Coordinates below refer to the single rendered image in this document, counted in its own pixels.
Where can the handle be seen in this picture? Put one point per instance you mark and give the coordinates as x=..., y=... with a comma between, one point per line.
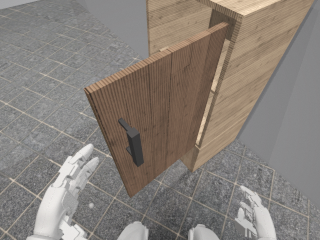
x=134, y=140

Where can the cupboard door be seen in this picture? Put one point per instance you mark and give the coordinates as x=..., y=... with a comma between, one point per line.
x=164, y=97

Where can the robot left thigh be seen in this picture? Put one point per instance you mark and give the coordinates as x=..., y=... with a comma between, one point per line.
x=134, y=231

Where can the robot left hand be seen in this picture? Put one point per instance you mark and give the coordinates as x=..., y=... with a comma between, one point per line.
x=61, y=196

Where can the robot right hand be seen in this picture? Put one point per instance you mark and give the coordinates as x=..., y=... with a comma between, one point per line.
x=259, y=223

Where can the right robot shin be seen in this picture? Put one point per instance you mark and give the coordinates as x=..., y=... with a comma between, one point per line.
x=201, y=225

